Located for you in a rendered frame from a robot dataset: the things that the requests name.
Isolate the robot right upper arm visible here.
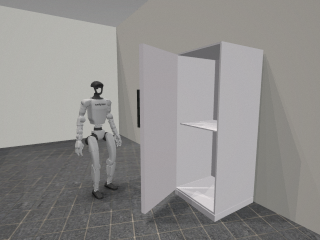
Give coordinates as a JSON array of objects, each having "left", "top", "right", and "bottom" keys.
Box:
[{"left": 78, "top": 99, "right": 91, "bottom": 123}]

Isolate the robot left shin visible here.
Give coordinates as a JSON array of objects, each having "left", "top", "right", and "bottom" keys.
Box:
[{"left": 106, "top": 162, "right": 116, "bottom": 184}]

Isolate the robot right hand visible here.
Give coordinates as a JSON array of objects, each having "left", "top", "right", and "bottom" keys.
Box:
[{"left": 75, "top": 140, "right": 84, "bottom": 157}]

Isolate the robot left hand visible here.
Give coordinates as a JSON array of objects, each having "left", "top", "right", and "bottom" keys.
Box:
[{"left": 114, "top": 132, "right": 122, "bottom": 147}]

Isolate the handle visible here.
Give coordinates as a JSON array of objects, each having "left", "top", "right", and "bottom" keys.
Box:
[{"left": 137, "top": 89, "right": 140, "bottom": 128}]

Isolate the robot left thigh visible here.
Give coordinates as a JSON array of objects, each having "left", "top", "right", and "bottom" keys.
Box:
[{"left": 103, "top": 132, "right": 116, "bottom": 166}]

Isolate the robot left upper arm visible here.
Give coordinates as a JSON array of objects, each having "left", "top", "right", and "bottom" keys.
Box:
[{"left": 104, "top": 98, "right": 113, "bottom": 120}]

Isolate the robot left forearm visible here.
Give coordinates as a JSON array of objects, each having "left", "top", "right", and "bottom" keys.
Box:
[{"left": 108, "top": 118, "right": 118, "bottom": 134}]

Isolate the fridge door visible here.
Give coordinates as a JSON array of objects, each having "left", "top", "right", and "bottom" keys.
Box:
[{"left": 139, "top": 43, "right": 178, "bottom": 214}]

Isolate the robot right forearm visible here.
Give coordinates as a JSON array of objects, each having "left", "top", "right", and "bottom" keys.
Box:
[{"left": 76, "top": 116, "right": 84, "bottom": 140}]

